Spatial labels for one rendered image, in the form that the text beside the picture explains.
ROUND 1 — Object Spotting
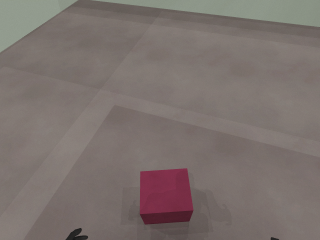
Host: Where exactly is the robot left hand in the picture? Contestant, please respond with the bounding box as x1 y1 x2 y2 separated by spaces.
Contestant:
66 228 88 240

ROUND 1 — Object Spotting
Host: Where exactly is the carton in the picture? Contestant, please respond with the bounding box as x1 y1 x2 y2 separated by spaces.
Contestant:
140 168 194 225

